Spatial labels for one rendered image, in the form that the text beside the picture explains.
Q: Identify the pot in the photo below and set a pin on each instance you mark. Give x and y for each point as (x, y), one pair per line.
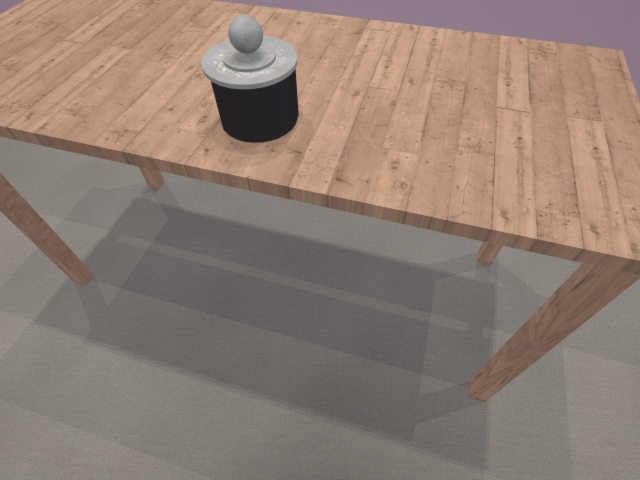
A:
(261, 114)

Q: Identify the knob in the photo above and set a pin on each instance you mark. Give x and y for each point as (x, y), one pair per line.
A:
(245, 33)

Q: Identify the table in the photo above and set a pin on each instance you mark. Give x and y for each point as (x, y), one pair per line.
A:
(516, 142)

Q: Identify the lid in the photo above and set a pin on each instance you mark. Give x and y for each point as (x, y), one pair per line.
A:
(271, 63)

